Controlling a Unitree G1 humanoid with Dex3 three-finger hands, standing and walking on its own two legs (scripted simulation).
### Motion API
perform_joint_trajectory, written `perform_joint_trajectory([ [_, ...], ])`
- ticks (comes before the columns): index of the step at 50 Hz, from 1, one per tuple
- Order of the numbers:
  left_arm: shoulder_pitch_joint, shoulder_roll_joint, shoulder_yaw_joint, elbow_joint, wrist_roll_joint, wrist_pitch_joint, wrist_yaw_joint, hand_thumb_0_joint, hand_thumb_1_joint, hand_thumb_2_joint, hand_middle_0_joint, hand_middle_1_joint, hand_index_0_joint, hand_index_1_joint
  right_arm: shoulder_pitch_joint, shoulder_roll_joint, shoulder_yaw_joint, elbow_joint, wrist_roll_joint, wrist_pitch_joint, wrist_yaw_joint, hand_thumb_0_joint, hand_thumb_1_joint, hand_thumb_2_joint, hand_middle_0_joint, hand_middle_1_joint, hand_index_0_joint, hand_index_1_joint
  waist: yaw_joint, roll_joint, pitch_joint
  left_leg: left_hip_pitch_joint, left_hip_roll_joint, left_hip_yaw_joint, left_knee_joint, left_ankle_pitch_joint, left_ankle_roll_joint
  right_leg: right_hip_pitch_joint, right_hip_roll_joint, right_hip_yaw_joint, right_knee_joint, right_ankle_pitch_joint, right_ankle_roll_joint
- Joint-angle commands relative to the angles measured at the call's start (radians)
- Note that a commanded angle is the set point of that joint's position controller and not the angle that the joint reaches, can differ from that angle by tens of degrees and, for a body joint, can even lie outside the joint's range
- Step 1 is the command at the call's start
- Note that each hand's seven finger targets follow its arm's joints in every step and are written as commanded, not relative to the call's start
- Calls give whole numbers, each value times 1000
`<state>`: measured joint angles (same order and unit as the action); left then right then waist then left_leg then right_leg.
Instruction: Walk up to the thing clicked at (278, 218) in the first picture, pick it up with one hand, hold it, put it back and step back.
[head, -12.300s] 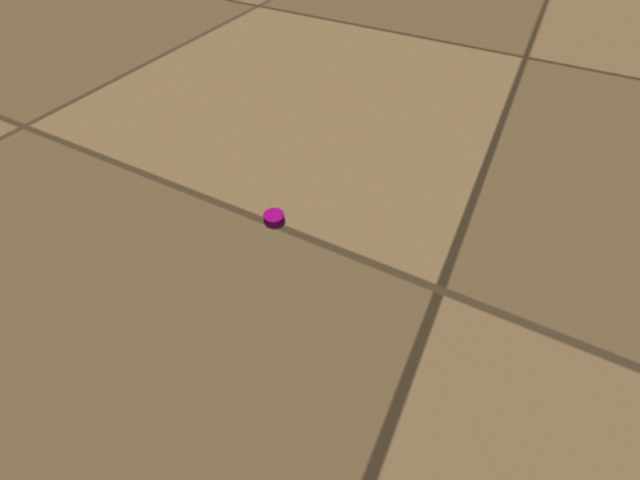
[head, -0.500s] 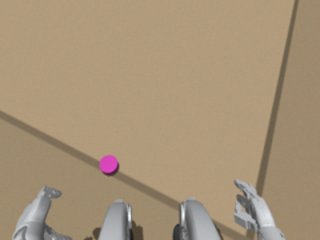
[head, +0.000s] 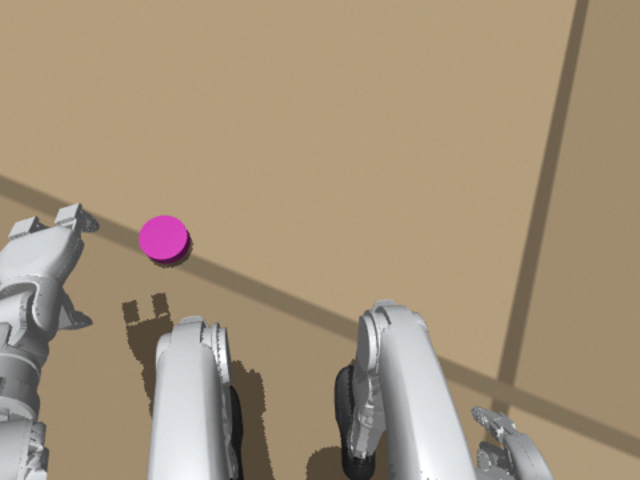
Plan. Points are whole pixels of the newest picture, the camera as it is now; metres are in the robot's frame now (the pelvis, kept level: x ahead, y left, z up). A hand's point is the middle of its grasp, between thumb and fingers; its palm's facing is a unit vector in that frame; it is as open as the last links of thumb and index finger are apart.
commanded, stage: rise first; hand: left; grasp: from above
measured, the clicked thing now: (165, 239) +0.52 +0.25 -0.41
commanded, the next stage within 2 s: none
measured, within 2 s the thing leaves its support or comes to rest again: neither
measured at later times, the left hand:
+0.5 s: hand (98, 252) +0.44 +0.31 -0.23, palm faces -0.46 -0.03 -0.89, open 14.2 cm
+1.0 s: hand (116, 244) +0.47 +0.30 -0.28, palm faces -0.47 -0.05 -0.88, open 14.2 cm
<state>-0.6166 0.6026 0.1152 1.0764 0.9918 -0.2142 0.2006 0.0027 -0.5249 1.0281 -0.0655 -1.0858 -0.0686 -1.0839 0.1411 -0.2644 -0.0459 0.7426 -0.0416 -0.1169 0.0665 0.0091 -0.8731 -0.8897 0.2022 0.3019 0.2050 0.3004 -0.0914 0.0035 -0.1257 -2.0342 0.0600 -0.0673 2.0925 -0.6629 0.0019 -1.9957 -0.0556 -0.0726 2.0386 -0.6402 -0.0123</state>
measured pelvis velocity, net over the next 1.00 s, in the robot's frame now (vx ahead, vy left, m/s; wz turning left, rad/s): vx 0.00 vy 0.01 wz -0.07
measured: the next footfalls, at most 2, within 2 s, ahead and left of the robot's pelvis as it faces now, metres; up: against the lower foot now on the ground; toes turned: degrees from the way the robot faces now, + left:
none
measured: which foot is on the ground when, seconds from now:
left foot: down 0.00-1.00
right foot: down 0.00-1.00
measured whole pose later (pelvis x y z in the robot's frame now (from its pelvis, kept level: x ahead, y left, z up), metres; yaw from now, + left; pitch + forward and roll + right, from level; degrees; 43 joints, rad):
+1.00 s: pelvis +0.00 +0.01 -0.10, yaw -4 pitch +34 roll -8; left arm -0.94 0.80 0.14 1.44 1.29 -0.26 0.39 0.00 -0.54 1.01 -0.07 -1.03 -0.08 -1.02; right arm 0.14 -0.27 0.06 0.76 -0.17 -0.05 0.15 0.00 -0.91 -0.90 0.20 0.30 0.20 0.30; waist -0.24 -0.03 -0.01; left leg -2.33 0.06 -0.12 2.42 -0.70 0.02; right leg -2.26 -0.04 -0.09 2.32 -0.66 0.01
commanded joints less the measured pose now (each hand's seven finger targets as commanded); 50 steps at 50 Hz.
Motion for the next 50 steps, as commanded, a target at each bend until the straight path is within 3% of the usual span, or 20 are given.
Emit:
perform_joint_trajectory([
  [1,-278,364,97,-75,67,-32,79,0,-562,1051,-49,-1058,-49,-1059,149,-213,-73,-52,-13,1,-8,0,-879,-898,200,300,200,300,9,140,-644,393,-59,51,-207,69,28,305,53,-5,-222,50,-20],
  [11,-431,351,28,45,191,-52,140,0,-560,1036,-58,-1004,-57,-1005,157,-235,-56,-19,-49,43,18,0,-903,-903,200,300,200,300,-54,231,-574,377,-49,-2,-149,40,18,103,49,-53,-89,55,-26],
  [12,-433,402,62,66,208,-53,148,0,-567,1044,-56,-1000,-53,-1003,169,-240,-54,-6,-52,48,20,0,-900,-902,200,299,200,299,-49,234,-576,373,-49,-4,-143,52,17,94,50,-55,-73,61,-28],
  [13,-459,382,40,50,214,-58,150,0,-564,1039,-57,-997,-55,-999,169,-236,-54,-6,-55,52,23,0,-902,-902,200,300,200,299,-54,257,-592,389,-49,0,-129,81,15,92,48,-54,-65,85,-28],
  [16,-493,379,38,69,249,-71,165,0,-559,1028,-55,-1008,-56,-1006,182,-242,-51,-3,-68,59,29,0,-904,-903,200,300,200,299,-75,259,-603,387,-49,-1,-97,121,15,73,48,-58,-40,116,-26],
  [17,-492,413,56,97,261,-73,171,0,-555,1023,-58,-1009,-60,-1006,185,-238,-44,5,-70,63,31,0,-905,-903,200,300,200,300,-74,260,-592,361,-52,6,-85,113,18,76,50,-56,-38,110,-27],
  [18,-484,374,31,113,263,-77,172,0,-558,1027,-60,-1001,-60,-1000,181,-246,-47,-1,-75,63,34,0,-905,-903,200,300,200,300,-82,254,-582,376,-49,-5,-83,129,14,58,46,-62,-25,121,-23],
  [19,-508,416,55,103,276,-82,179,0,-551,1019,-56,-1012,-60,-1007,187,-247,-47,10,-76,67,35,0,-904,-903,200,300,200,300,-78,271,-589,367,-50,-5,-80,121,15,46,49,-63,-16,112,-26],
  [21,-536,404,45,111,290,-87,190,0,-545,1010,-57,-1018,-64,-1010,193,-244,-41,8,-87,69,40,0,-906,-903,200,300,200,300,-87,277,-606,368,-51,5,-52,151,17,59,49,-62,-9,139,-23],
  [22,-523,427,63,148,296,-85,199,0,-541,1007,-61,-1018,-68,-1009,201,-245,-38,15,-91,71,42,0,-906,-903,200,300,200,300,-92,258,-592,353,-50,3,-48,146,19,56,49,-65,-5,136,-24],
  [23,-571,400,40,112,292,-89,202,0,-542,1008,-57,-1020,-65,-1011,197,-245,-40,10,-94,70,45,0,-904,-902,200,300,200,300,-96,280,-610,364,-50,7,-42,146,18,51,49,-62,-1,137,-24],
  [26,-571,399,43,181,289,-79,221,0,-538,1000,-56,-1032,-67,-1020,198,-252,-29,12,-104,63,49,0,-907,-903,200,300,200,300,-108,278,-583,352,-47,1,-27,141,19,22,48,-71,18,137,-20],
  [30,-589,420,51,214,295,-63,236,0,-545,1001,-56,-1039,-66,-1027,203,-252,-19,15,-115,59,55,0,-910,-904,199,300,200,300,-111,277,-595,318,-49,19,11,160,25,49,53,-67,26,160,-19],
  [32,-605,428,48,231,294,-58,236,0,-549,1006,-58,-1032,-66,-1023,208,-254,-9,13,-121,59,57,0,-908,-903,200,300,200,300,-128,261,-579,274,-51,21,23,152,29,58,53,-68,32,159,-17],
  [33,-637,466,66,197,289,-60,237,0,-549,1007,-58,-1034,-66,-1024,208,-255,-9,14,-121,60,56,0,-908,-903,200,300,200,300,-124,249,-597,263,-50,22,30,146,31,71,58,-67,28,157,-20],
  [38,-616,462,57,224,279,-48,229,0,-553,1010,-57,-1034,-64,-1026,212,-259,4,12,-131,55,59,0,-906,-903,199,300,200,300,-134,224,-585,219,-51,34,62,148,37,105,59,-65,25,169,-13],
  [41,-602,474,65,245,274,-44,227,0,-546,1004,-56,-1030,-65,-1021,198,-260,10,6,-127,58,59,0,-903,-902,199,300,200,300,-120,252,-598,226,-48,26,62,136,33,86,64,-69,43,152,-18],
  [44,-602,457,54,239,278,-42,226,0,-556,1011,-56,-1027,-61,-1020,207,-264,17,10,-134,59,61,0,-904,-902,200,300,200,300,-141,275,-569,236,-49,20,65,156,29,59,62,-76,58,172,-18],
  [47,-593,479,65,237,278,-44,226,0,-548,1003,-55,-1030,-63,-1021,206,-270,16,5,-128,59,62,0,-902,-902,200,300,200,300,-130,297,-571,256,-44,15,73,166,25,47,63,-78,69,178,-22],
  [50,-613,483,64,212,280,-52,232,0,-547,1001,-56,-1029,-64,-1020,220,-270,22,5,-133,60,65,0,-903,-902,200,300,200,300,-148,286,-577,235,-45,16,88,182,27,67,67,-83,74,200,-20],
])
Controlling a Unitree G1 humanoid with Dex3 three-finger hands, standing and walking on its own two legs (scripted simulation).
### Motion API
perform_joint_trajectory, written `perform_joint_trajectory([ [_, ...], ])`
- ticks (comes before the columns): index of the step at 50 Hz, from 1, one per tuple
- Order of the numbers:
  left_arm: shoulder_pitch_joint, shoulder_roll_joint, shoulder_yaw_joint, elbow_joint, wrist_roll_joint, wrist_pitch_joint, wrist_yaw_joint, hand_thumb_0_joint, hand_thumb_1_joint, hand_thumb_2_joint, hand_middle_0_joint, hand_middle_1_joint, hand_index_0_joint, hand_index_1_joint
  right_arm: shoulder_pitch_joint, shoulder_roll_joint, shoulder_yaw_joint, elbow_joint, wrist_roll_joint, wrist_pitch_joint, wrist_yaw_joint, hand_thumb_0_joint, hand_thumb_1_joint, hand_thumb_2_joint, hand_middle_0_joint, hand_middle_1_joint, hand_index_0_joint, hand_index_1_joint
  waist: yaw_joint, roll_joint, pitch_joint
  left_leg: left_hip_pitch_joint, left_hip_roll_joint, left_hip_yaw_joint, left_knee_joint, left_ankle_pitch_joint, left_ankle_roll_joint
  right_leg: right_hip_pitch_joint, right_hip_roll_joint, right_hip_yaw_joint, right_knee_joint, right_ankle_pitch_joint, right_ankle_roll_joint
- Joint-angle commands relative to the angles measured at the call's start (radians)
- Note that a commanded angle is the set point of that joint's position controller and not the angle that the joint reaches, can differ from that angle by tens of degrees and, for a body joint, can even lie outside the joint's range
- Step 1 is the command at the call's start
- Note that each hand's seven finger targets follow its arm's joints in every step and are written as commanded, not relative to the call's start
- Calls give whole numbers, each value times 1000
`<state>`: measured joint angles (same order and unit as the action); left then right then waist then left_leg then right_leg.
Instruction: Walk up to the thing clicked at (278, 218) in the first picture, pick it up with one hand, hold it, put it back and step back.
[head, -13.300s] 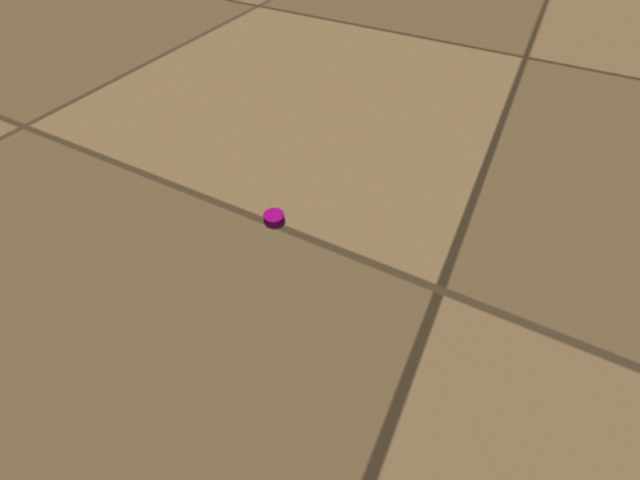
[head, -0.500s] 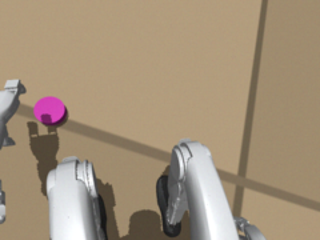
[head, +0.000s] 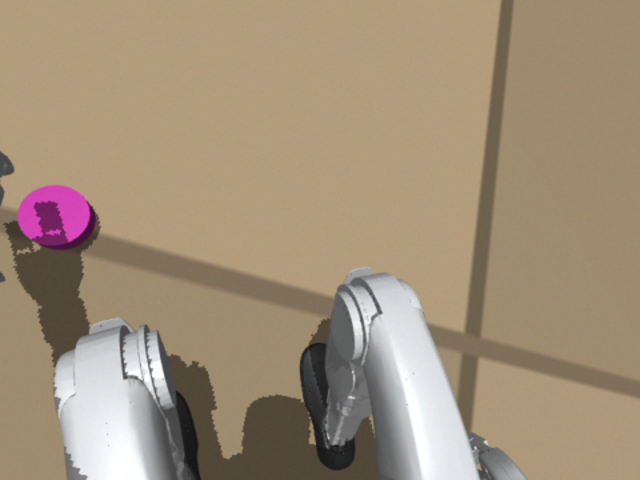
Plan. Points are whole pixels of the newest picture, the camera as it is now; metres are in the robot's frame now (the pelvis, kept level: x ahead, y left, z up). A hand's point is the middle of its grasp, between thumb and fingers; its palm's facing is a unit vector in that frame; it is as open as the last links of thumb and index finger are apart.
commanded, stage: rise first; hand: left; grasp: from above
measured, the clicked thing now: (58, 218) +0.49 +0.28 -0.31
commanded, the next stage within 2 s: none
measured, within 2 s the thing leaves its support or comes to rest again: neither
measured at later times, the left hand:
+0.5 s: hand out of the picture +0.45 +0.32 -0.20, palm faces -0.46 -0.08 -0.88, open 14.1 cm
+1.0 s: hand out of the picture +0.46 +0.32 -0.20, palm faces -0.44 -0.09 -0.89, open 14.3 cm
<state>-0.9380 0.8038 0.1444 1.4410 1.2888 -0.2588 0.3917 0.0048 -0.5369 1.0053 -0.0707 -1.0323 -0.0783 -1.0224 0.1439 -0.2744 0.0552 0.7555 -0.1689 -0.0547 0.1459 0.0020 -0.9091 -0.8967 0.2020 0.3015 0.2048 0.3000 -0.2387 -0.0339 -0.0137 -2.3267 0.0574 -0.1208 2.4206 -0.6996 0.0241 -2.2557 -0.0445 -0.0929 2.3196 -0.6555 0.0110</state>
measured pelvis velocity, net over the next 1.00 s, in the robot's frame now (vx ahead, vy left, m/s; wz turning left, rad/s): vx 0.00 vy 0.00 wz -0.02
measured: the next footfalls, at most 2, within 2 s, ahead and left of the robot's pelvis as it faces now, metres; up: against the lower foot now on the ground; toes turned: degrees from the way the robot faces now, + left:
none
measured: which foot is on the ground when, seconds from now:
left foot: down 0.00-1.00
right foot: down 0.00-1.00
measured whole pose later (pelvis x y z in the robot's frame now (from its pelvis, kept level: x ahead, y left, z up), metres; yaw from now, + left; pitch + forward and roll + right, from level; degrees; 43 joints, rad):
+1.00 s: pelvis +0.00 +0.00 -0.01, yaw -1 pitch +33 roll -10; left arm -0.96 0.87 0.17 1.48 1.30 -0.26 0.42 0.00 -0.56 1.03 -0.08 -1.02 -0.07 -1.03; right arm 0.15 -0.29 0.10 0.74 -0.19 -0.08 0.18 0.00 -0.91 -0.90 0.20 0.30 0.20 0.30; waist -0.28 -0.04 0.03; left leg -2.36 0.05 -0.15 2.48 -0.70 0.02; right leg -2.28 -0.04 -0.11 2.36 -0.65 0.02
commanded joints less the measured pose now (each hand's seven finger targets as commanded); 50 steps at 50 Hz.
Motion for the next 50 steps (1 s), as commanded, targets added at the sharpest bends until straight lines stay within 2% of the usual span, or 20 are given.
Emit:
perform_joint_trajectory([
  [1,-281,279,35,-144,-17,-8,41,0,-557,1011,-56,-1024,-60,-1019,219,-263,-77,-6,-6,-2,-13,0,-903,-902,200,300,200,300,-1,325,-680,521,-43,69,-244,218,4,324,54,-64,-204,213,-42],
  [2,-258,259,25,-123,-18,-5,42,0,-550,1005,-55,-1028,-62,-1020,204,-260,-74,-10,-5,-2,-12,0,-902,-902,200,300,200,300,8,325,-678,528,-43,68,-245,205,4,313,56,-62,-206,198,-44],
  [4,-282,277,33,-127,-22,-8,46,0,-550,1008,-55,-1024,-61,-1017,211,-268,-75,-12,-5,-3,-13,0,-900,-901,200,300,200,300,-1,327,-667,519,-42,61,-249,182,3,299,55,-66,-205,182,-44],
  [13,-272,266,26,-132,-22,1,55,0,-545,998,-55,-1037,-63,-1027,214,-272,-69,-12,-3,-10,-6,0,-903,-902,200,300,200,300,-9,351,-676,547,-40,57,-233,227,-2,289,56,-73,-184,217,-43],
  [16,-299,284,39,-144,-20,0,57,0,-540,997,-56,-1041,-65,-1030,230,-276,-67,-10,-7,-12,-4,0,-901,-901,200,300,200,300,-26,323,-677,518,-42,63,-216,235,5,316,57,-72,-193,236,-39],
  [17,-267,272,26,-110,-19,3,55,0,-548,1002,-58,-1036,-65,-1028,223,-274,-62,-15,-4,-12,-2,0,-903,-902,200,300,200,300,-15,337,-662,516,-43,64,-223,222,2,317,57,-70,-190,219,-41],
  [18,-283,274,31,-110,-23,4,56,0,-536,992,-55,-1044,-67,-1031,222,-277,-62,-15,-9,-15,-2,0,-902,-901,200,300,200,300,-30,332,-647,517,-42,61,-221,218,3,304,56,-73,-191,217,-38],
  [23,-278,295,29,-96,-15,-1,54,0,-549,1002,-56,-1049,-65,-1040,216,-277,-54,-17,-10,-20,1,0,-904,-902,200,300,200,300,-19,324,-648,489,-43,65,-213,187,5,321,60,-71,-196,192,-40],
  [24,-289,296,34,-100,-18,-2,55,0,-611,1082,-66,-991,-34,-1025,217,-278,-55,-19,-8,-20,2,0,-906,-903,200,300,200,300,-25,320,-645,490,-43,62,-216,182,5,310,60,-73,-193,187,-41],
  [25,-291,291,32,-102,-24,-3,57,0,-566,1025,-58,-1029,-55,-1032,212,-279,-54,-21,-10,-21,1,0,-902,-902,200,300,200,300,-28,329,-645,488,-43,62,-214,176,5,309,59,-74,-196,183,-39],
  [30,-297,317,45,-97,-10,-9,64,0,-567,1026,-61,-1025,-56,-1030,216,-283,-49,-18,-15,-22,4,0,-903,-902,200,300,200,300,-32,349,-661,502,-43,57,-203,220,3,314,62,-79,-179,225,-39],
  [33,-276,299,35,-41,-7,-4,66,0,-576,1034,-61,-1017,-51,-1026,214,-282,-42,-18,-18,-26,10,0,-902,-902,200,300,200,300,-37,331,-609,487,-44,57,-202,196,2,290,60,-81,-178,202,-40],
  [35,-286,318,53,-71,-15,-10,72,0,-572,1032,-62,-1016,-53,-1024,212,-289,-42,-22,-19,-27,11,0,-902,-902,200,300,200,300,-30,354,-630,502,-43,50,-213,195,0,292,60,-85,-175,198,-40],
  [39,-274,322,48,-89,-4,-13,74,0,-579,1038,-60,-1019,-50,-1029,208,-287,-43,-21,-22,-26,14,0,-903,-902,200,300,200,300,-29,381,-659,512,-42,54,-202,210,-1,307,63,-84,-173,213,-39],
  [40,-300,331,57,-120,-9,-13,75,0,-575,1035,-60,-1017,-50,-1026,222,-288,-44,-19,-25,-30,15,0,-901,-901,200,300,200,300,-40,369,-671,526,-43,56,-193,231,0,317,60,-84,-172,236,-36],
  [41,-299,344,66,-152,-7,-13,77,0,-575,1034,-61,-1021,-52,-1030,225,-292,-48,-17,-23,-30,15,0,-903,-902,200,300,200,300,-30,389,-687,550,-40,54,-196,256,-2,317,59,-86,-166,252,-35],
  [45,-306,328,54,-104,-4,-5,72,0,-582,1043,-60,-1010,-47,-1023,229,-293,-46,-12,-23,-29,18,0,-902,-902,200,300,200,300,-48,373,-639,518,-41,49,-202,226,-1,286,58,-88,-167,230,-36],
  [47,-295,345,59,-91,-4,-7,68,0,-590,1049,-62,-1005,-46,-1021,222,-295,-47,-17,-19,-31,17,0,-903,-902,200,300,200,300,-39,375,-631,500,-42,53,-201,206,0,291,59,-85,-173,212,-39],
  [48,-278,323,44,-77,-7,-7,67,0,-577,1034,-60,-1012,-49,-1023,219,-289,-44,-15,-19,-31,18,0,-903,-902,200,300,200,300,-33,372,-630,493,-42,50,-208,199,-2,292,59,-86,-172,202,-40],
  [50,-281,314,39,-84,-4,-6,60,0,-577,1038,-62,-1012,-50,-1023,221,-288,-43,-19,-24,-29,19,0,-901,-901,200,300,200,300,-42,365,-638,496,-44,54,-205,202,0,306,63,-88,-176,211,-39],
])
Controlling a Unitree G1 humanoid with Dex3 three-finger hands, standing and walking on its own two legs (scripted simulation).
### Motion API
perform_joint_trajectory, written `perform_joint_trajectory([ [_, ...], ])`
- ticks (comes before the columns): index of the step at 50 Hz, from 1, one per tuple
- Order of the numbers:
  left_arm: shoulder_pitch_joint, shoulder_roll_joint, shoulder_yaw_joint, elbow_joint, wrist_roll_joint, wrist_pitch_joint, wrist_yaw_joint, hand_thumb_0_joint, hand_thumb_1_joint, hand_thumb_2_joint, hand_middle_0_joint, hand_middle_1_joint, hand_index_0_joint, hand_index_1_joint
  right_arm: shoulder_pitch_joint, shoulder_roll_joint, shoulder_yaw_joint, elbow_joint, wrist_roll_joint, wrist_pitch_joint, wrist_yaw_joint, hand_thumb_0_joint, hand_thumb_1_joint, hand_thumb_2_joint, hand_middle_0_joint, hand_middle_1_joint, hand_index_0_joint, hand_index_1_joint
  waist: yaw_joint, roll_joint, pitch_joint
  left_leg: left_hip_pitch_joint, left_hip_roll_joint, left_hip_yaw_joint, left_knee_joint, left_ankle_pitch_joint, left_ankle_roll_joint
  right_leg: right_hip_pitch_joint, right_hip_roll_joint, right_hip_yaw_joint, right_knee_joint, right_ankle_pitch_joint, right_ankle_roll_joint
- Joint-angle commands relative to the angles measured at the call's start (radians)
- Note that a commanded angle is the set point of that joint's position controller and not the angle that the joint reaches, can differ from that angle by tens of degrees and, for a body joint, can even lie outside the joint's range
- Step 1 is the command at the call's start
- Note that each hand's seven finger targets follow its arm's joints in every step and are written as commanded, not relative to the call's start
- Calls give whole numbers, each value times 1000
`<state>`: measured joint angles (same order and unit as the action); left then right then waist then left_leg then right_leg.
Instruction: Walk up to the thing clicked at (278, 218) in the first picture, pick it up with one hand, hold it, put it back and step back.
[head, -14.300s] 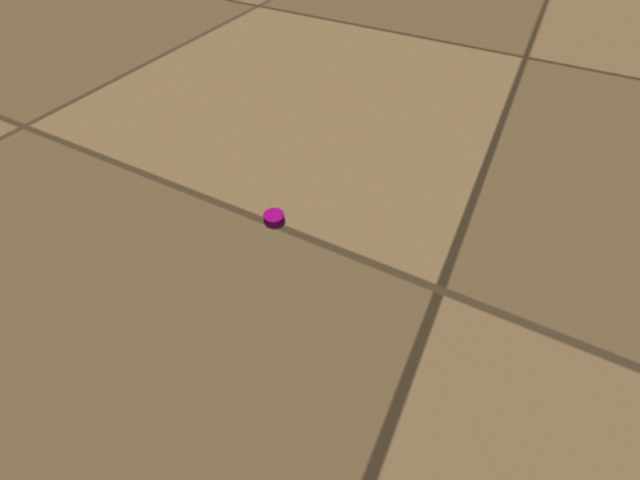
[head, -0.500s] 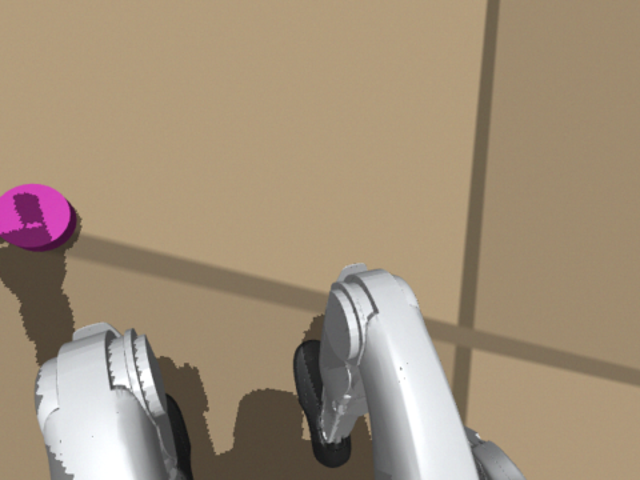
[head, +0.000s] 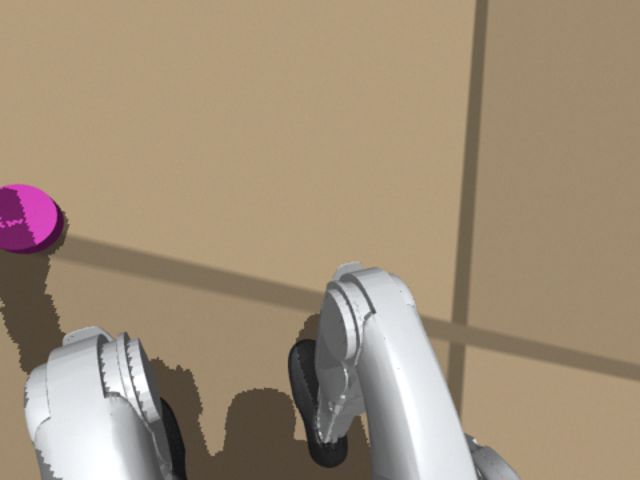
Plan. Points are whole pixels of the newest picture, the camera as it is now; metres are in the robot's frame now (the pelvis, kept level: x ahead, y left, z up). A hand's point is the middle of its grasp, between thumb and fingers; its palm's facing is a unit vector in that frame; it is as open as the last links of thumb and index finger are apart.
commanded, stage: rise first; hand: left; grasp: from above
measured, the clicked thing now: (22, 219) +0.48 +0.29 -0.30
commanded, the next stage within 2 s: none
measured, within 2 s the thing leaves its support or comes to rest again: neither
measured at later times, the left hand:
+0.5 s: hand out of the picture +0.45 +0.33 -0.18, palm faces -0.44 -0.09 -0.89, open 14.2 cm
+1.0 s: hand out of the picture +0.45 +0.33 -0.18, palm faces -0.45 -0.09 -0.89, open 14.2 cm
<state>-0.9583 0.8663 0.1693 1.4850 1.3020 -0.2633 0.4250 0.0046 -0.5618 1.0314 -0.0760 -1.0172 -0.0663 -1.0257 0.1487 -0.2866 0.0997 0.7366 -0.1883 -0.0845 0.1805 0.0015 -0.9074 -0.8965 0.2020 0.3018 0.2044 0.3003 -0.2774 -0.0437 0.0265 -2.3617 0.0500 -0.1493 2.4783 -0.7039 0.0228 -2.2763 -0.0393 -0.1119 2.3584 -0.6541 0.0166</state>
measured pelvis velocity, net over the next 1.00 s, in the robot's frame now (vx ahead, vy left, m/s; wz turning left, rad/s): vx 0.00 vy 0.00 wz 0.00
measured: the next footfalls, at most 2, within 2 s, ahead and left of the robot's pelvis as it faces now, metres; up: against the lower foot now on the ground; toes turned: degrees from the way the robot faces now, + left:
none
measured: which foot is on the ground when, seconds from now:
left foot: down 0.00-1.00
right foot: down 0.00-1.00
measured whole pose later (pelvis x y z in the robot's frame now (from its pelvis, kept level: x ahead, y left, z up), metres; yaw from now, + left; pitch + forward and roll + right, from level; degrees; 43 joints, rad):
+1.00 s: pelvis +0.00 +0.00 +0.00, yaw +0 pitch +32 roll -10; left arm -0.98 0.88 0.16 1.52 1.32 -0.27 0.41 0.00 -0.54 1.03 -0.10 -0.98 -0.09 -1.00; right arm 0.15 -0.29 0.11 0.72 -0.18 -0.09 0.18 0.00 -0.90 -0.89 0.20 0.30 0.20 0.30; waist -0.29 -0.04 0.01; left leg -2.36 0.04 -0.15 2.47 -0.68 0.03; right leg -2.27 -0.04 -0.11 2.35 -0.64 0.02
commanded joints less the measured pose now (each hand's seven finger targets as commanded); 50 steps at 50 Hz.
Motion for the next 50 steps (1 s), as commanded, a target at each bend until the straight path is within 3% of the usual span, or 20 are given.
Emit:
perform_joint_trajectory([
  [1,-256,227,-9,-109,-17,2,19,0,-579,1041,-62,-1018,-51,-1030,214,-271,-84,2,-3,0,-14,0,-902,-902,200,300,200,300,-7,366,-666,519,-38,88,-258,197,4,329,57,-63,-224,203,-44],
  [5,-273,284,21,-149,-14,-9,22,0,-576,1039,-63,-1016,-52,-1027,219,-283,-88,2,-1,1,-19,0,-902,-902,200,300,200,300,3,389,-691,540,-38,83,-261,221,1,334,55,-66,-216,224,-42],
  [9,-304,232,-1,-125,-18,-10,27,0,-571,1035,-62,-1014,-52,-1024,211,-280,-86,-2,2,3,-17,0,-900,-901,200,300,200,300,-20,372,-659,545,-36,68,-274,207,-2,290,54,-76,-208,209,-44],
  [12,-304,269,16,-134,-7,-9,33,0,-565,1030,-68,-1009,-58,-1019,206,-282,-86,-5,6,1,-18,0,-900,-901,200,300,200,300,-3,406,-674,562,-36,66,-283,205,-7,282,53,-76,-199,204,-47],
  [14,-287,237,-4,-88,-3,0,30,0,-571,1037,-69,-1005,-56,-1018,208,-279,-81,-4,3,-3,-13,0,-901,-901,200,300,200,300,-16,383,-635,537,-38,78,-272,196,-1,284,53,-72,-211,200,-42],
  [16,-308,315,46,-146,-4,-6,37,0,-577,1045,-73,-1001,-57,-1017,210,-285,-85,-9,5,0,-18,0,-901,-901,200,300,200,300,-2,377,-680,524,-39,86,-262,197,5,323,54,-64,-219,204,-43],
  [18,-296,271,12,-146,-5,-4,29,0,-565,1029,-73,-1014,-63,-1024,196,-271,-84,-8,6,-1,-17,0,-903,-902,200,300,200,300,7,398,-703,546,-38,89,-265,208,1,322,56,-60,-218,213,-46],
  [20,-305,229,-16,-101,-15,6,21,0,-572,1036,-68,-1009,-55,-1021,211,-273,-80,-3,4,-4,-16,0,-900,-900,200,300,200,300,-22,357,-657,515,-39,88,-261,186,5,309,56,-62,-228,197,-42],
  [22,-296,323,48,-139,-10,4,23,0,-577,1043,-70,-1000,-55,-1016,230,-290,-89,0,3,-2,-20,0,-900,-901,200,300,200,300,-2,373,-688,529,-39,85,-264,204,5,331,52,-63,-221,210,-42],
  [24,-271,219,-18,-89,-18,7,10,0,-572,1037,-71,-1002,-57,-1016,213,-274,-81,-3,5,-5,-14,0,-900,-901,200,300,200,300,-8,381,-660,532,-40,82,-277,195,0,304,52,-67,-215,197,-44],
  [26,-317,268,5,-106,-20,2,5,0,-568,1039,-75,-999,-61,-1013,212,-289,-83,-15,7,-6,-16,0,-899,-900,200,300,200,300,-28,354,-638,515,-39,73,-270,167,4,287,52,-69,-218,180,-44],
  [27,-298,289,18,-109,-19,0,3,0,-575,1043,-73,-1002,-58,-1018,213,-289,-88,-12,10,-3,-19,0,-900,-901,200,300,200,300,-4,363,-650,503,-40,79,-275,152,4,299,53,-66,-224,162,-46],
  [29,-269,242,-12,-114,-19,-6,-3,0,-563,1034,-80,-992,-65,-1007,201,-277,-81,-13,6,-2,-18,0,-898,-899,200,300,200,300,2,390,-668,536,-40,77,-285,169,-2,303,53,-70,-219,174,-44],
  [31,-287,260,1,-115,-16,-12,-2,0,-569,1041,-71,-1003,-58,-1017,214,-285,-84,-12,8,-1,-18,0,-898,-899,200,300,200,300,-15,372,-659,529,-41,77,-272,182,0,301,54,-71,-216,190,-45],
  [35,-295,286,28,-155,-12,-18,17,0,-557,1028,-83,-989,-69,-1003,226,-280,-82,-3,4,6,-16,0,-898,-900,200,300,200,300,-6,388,-710,544,-40,84,-260,243,-1,341,56,-68,-210,243,-44],
  [37,-309,223,-19,-117,-10,-16,15,0,-572,1041,-81,-982,-63,-1000,216,-271,-76,-7,6,5,-13,0,-899,-900,200,300,200,300,-24,366,-663,519,-42,85,-265,211,1,314,57,-67,-216,217,-45],
  [39,-320,308,27,-128,-1,-19,23,0,-578,1048,-76,-985,-57,-1005,212,-287,-77,-16,6,1,-18,0,-898,-899,200,300,200,300,-6,386,-657,508,-42,85,-266,175,3,303,57,-64,-222,181,-47],
  [47,-297,259,-3,-104,0,-5,12,0,-546,1022,-94,-977,-79,-992,201,-286,-78,-23,5,-7,-16,0,-897,-899,200,300,200,300,-7,391,-658,543,-41,75,-281,190,-2,279,52,-72,-205,191,-45],
  [49,-296,314,40,-95,2,-7,13,0,-534,1016,-104,-969,-89,-985,225,-298,-82,-8,-1,-5,-15,0,-897,-899,200,300,200,300,-21,391,-659,545,-41,75,-270,205,-1,291,53,-74,-203,205,-43],
  [50,-305,282,25,-106,-4,-8,9,0,-530,1015,-113,-954,-96,-972,218,-293,-81,-19,1,-7,-15,0,-896,-899,200,300,200,300,-19,381,-656,540,-42,76,-272,198,0,284,51,-72,-206,200,-44],
])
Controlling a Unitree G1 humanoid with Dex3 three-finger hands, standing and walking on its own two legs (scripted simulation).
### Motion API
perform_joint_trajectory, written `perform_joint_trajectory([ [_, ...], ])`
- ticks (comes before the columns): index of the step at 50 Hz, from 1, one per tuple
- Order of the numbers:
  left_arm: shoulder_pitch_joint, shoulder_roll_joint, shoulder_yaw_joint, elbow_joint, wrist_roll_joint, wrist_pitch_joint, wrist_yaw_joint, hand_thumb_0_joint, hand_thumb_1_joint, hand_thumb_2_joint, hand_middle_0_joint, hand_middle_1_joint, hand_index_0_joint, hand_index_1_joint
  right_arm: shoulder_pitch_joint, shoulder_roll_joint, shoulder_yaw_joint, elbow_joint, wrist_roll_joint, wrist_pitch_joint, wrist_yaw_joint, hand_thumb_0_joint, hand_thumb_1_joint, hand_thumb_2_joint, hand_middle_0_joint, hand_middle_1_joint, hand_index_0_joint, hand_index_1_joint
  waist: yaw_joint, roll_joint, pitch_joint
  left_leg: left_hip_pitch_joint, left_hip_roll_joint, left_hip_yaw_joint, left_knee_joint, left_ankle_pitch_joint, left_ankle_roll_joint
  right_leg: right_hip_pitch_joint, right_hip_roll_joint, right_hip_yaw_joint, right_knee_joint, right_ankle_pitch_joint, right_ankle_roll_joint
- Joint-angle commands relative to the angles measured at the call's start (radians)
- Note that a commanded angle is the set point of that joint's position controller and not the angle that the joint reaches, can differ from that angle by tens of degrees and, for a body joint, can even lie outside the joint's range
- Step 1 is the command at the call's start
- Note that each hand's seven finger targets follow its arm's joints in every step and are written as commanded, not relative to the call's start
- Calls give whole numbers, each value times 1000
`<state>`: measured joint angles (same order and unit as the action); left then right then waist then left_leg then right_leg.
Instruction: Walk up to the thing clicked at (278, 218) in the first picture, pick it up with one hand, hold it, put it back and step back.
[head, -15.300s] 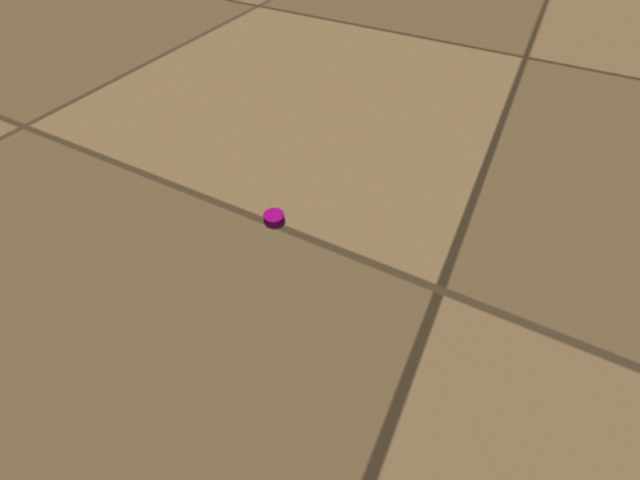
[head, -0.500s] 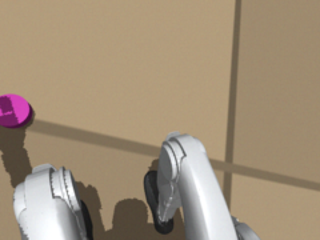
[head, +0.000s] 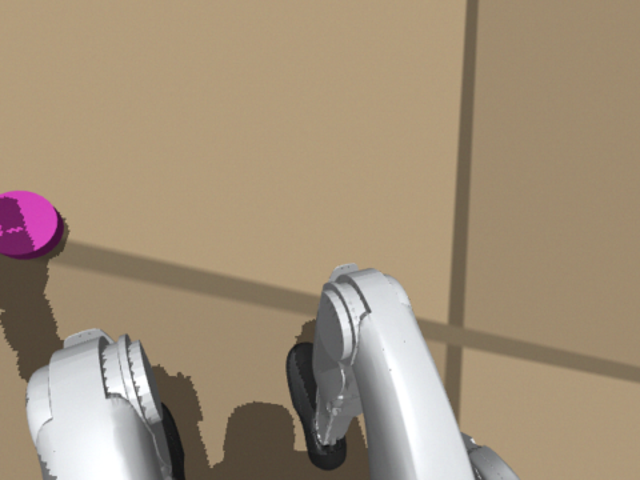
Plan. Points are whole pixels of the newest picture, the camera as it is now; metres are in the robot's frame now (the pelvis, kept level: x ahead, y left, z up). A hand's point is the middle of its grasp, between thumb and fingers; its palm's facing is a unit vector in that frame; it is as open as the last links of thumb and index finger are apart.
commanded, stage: rise first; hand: left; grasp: from above
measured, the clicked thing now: (22, 225) +0.49 +0.29 -0.30
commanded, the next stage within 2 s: approach in 1.58 s
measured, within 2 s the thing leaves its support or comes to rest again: neither
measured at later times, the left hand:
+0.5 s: hand out of the picture +0.45 +0.33 -0.18, palm faces -0.46 -0.09 -0.89, open 13.8 cm
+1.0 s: hand out of the picture +0.45 +0.34 -0.18, palm faces -0.46 -0.09 -0.89, open 13.6 cm
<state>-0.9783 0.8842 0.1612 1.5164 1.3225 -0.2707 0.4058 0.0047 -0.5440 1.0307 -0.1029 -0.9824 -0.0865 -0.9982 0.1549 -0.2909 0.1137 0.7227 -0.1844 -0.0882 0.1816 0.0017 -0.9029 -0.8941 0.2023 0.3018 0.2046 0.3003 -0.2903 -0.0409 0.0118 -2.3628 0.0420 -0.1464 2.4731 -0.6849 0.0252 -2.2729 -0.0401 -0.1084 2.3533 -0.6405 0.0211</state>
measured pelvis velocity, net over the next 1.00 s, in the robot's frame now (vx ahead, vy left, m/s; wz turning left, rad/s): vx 0.00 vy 0.00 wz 0.00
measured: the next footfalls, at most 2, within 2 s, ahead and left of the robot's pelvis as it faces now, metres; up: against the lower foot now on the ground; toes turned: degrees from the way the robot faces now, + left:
none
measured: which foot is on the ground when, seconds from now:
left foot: down 0.00-1.00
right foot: down 0.00-1.00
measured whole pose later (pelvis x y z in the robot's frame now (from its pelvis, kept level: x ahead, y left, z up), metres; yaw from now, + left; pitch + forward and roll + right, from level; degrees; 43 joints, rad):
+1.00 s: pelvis +0.00 +0.00 +0.00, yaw +0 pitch +32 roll -10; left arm -0.97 0.90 0.18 1.53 1.33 -0.27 0.41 0.00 -0.43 0.94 -0.20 -0.88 -0.18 -0.90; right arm 0.16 -0.30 0.10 0.72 -0.19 -0.10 0.20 0.00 -0.90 -0.89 0.20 0.30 0.20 0.30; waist -0.29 -0.04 0.02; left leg -2.37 0.04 -0.15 2.49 -0.69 0.03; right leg -2.28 -0.04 -0.11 2.36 -0.64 0.02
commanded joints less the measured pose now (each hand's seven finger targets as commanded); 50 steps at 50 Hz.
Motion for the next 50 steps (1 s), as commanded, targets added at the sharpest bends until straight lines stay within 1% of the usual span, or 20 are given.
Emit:
perform_joint_trajectory([
  [1,-268,257,35,-131,-24,-3,31,0,-521,1010,-122,-949,-104,-968,214,-285,-97,7,-4,2,-16,0,-896,-899,200,300,200,300,-4,387,-646,539,-32,74,-270,171,-3,291,53,-78,-206,180,-49],
  [5,-273,239,-2,-167,-32,-12,16,0,-508,989,-126,-948,-112,-962,191,-272,-92,-14,1,-4,-15,0,-896,-898,200,300,200,300,6,370,-652,499,-35,87,-261,146,0,320,57,-64,-222,160,-51],
  [6,-271,285,41,-174,-37,-13,21,0,-506,990,-130,-945,-115,-961,210,-284,-101,4,0,-3,-18,0,-897,-899,200,300,200,300,8,365,-665,519,-34,84,-259,162,1,315,54,-69,-216,174,-49],
  [8,-264,218,-1,-176,-36,-18,17,0,-510,992,-125,-945,-110,-960,205,-276,-98,-8,1,-7,-13,0,-896,-899,200,300,200,300,-3,386,-663,538,-33,81,-255,195,-4,310,55,-71,-205,203,-48],
  [11,-266,287,45,-177,-29,-18,34,0,-486,970,-143,-941,-131,-953,216,-280,-102,9,3,-1,-14,0,-898,-899,200,300,200,300,9,387,-681,544,-33,82,-254,206,-4,323,55,-71,-205,211,-48],
  [14,-250,280,53,-138,-29,-12,43,0,-489,978,-149,-919,-131,-937,209,-284,-104,6,1,1,-14,0,-897,-899,200,300,200,300,12,371,-650,518,-34,81,-261,165,-2,295,53,-72,-207,174,-53],
  [15,-257,244,23,-146,-20,-13,36,0,-496,984,-152,-903,-130,-926,209,-283,-100,-4,-1,-2,-11,0,-896,-898,200,300,200,300,1,374,-643,529,-36,86,-259,184,-2,296,54,-71,-207,190,-49],
  [18,-270,294,49,-158,-11,-11,34,0,-476,970,-165,-900,-145,-920,211,-290,-105,-4,0,-5,-12,0,-896,-898,200,300,200,300,11,382,-644,530,-37,90,-260,165,-1,300,54,-65,-213,171,-49],
  [22,-270,250,19,-164,-26,-9,24,0,-462,952,-168,-910,-154,-924,208,-286,-102,-9,1,-11,-7,0,-898,-899,200,300,200,300,-4,360,-651,518,-38,89,-253,183,3,320,56,-65,-217,194,-46],
  [23,-245,308,70,-136,-24,-5,26,0,-469,963,-160,-914,-145,-929,227,-289,-105,9,0,-7,-9,0,-896,-898,200,300,200,300,4,339,-653,505,-37,87,-249,180,4,329,54,-65,-213,190,-46],
  [26,-257,246,27,-141,-24,-8,16,0,-453,949,-183,-892,-166,-910,215,-284,-106,0,-1,-8,-5,0,-898,-899,200,300,200,300,-7,360,-639,528,-34,86,-248,178,-1,304,56,-66,-213,185,-48],
  [31,-255,268,37,-155,-27,-19,28,0,-464,955,-165,-906,-150,-921,210,-281,-108,7,2,-2,-9,0,-897,-898,200,300,200,300,8,390,-669,532,-35,80,-261,167,-6,304,57,-73,-204,173,-51],
  [32,-274,214,-1,-166,-25,-22,25,0,-467,961,-169,-887,-150,-906,205,-281,-105,-6,1,-6,-7,0,-894,-897,200,300,200,300,-3,389,-659,547,-37,83,-259,190,-7,294,54,-73,-201,192,-48],
  [35,-265,303,65,-165,-19,-24,44,0,-463,961,-176,-875,-154,-898,215,-288,-108,9,4,-3,-10,0,-894,-897,200,300,200,300,13,390,-670,537,-36,82,-254,193,-4,310,55,-73,-202,195,-49],
  [38,-289,251,31,-159,-8,-21,48,0,-451,956,-190,-862,-167,-886,204,-283,-104,-3,0,-5,-5,0,-894,-897,200,300,200,300,-4,376,-650,533,-38,86,-250,190,-2,296,55,-70,-199,196,-48],
  [40,-290,291,58,-150,-13,-19,55,0,-445,947,-188,-874,-168,-894,202,-289,-105,2,0,-6,-7,0,-895,-898,200,300,200,300,5,396,-659,538,-36,79,-260,172,-4,281,55,-73,-194,176,-51],
  [41,-280,235,12,-141,-8,-17,47,0,-460,954,-181,-875,-160,-897,193,-280,-100,-11,1,-13,-3,0,-896,-898,200,300,200,300,-1,403,-644,539,-38,83,-258,174,-4,279,56,-71,-193,179,-51],
  [44,-255,301,71,-109,-4,-7,52,0,-442,939,-184,-878,-167,-895,214,-291,-102,2,-5,-10,-3,0,-894,-897,200,300,200,300,4,375,-623,498,-40,86,-262,150,1,297,55,-71,-201,158,-49],
  [49,-275,246,25,-131,-21,-6,30,0,-446,938,-178,-890,-163,-905,203,-289,-104,-7,-1,-13,-2,0,-895,-897,200,300,200,300,-8,366,-643,514,-37,80,-254,164,0,289,56,-74,-201,172,-49],
  [50,-275,280,47,-139,-20,-10,30,0,-444,941,-179,-887,-164,-902,209,-293,-105,1,0,-13,-3,0,-894,-897,200,300,200,300,-5,382,-653,531,-35,76,-255,175,-3,283,55,-77,-194,179,-50],
])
